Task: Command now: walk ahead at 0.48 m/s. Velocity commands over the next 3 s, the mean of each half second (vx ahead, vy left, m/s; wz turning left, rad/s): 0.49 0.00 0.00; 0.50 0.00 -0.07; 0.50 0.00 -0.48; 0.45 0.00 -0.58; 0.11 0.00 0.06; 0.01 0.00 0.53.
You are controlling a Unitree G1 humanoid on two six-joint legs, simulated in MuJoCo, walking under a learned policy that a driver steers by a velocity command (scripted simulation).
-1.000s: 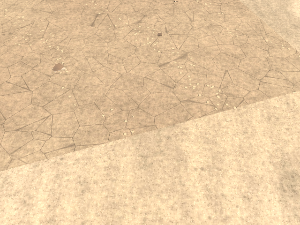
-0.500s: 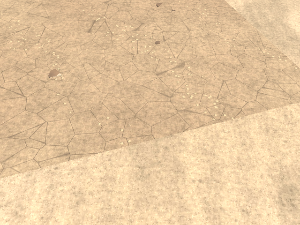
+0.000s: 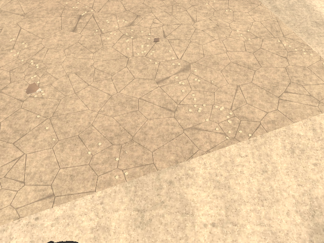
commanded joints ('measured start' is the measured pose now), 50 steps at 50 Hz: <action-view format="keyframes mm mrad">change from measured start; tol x32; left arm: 1 195 126 30 24 6 -9 0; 26 498 10 -15 93 20 22 41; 50 68 124 44 -64 -4 4 -17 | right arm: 1 -62 -125 -22 -108 31 -60 1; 20 -539 -72 -21 -301 3 -30 42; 26 32 -319 -112 -165 -20 -25 35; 50 -127 -189 -77 -111 -13 -4 -14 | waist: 1 101 -52 -118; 21 109 -61 38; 27 -80 206 -453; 50 62 66 -47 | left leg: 1 -572 71 -44 358 130 45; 21 -572 72 55 -484 487 24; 24 -190 -9 119 -519 438 88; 27 534 396 -690 -677 208 322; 34 -85 209 -128 -847 490 214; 50 182 261 118 -639 912 122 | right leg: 1 516 -333 554 -387 -173 -182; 24 546 -230 100 -104 655 -65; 28 -282 -39 184 757 -365 19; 43 -126 -126 66 -21 310 61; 50 -31 -63 39 6 51 -46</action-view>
